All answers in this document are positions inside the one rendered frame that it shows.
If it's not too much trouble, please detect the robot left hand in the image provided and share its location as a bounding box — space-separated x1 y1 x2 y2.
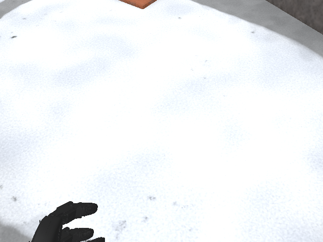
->
29 201 105 242

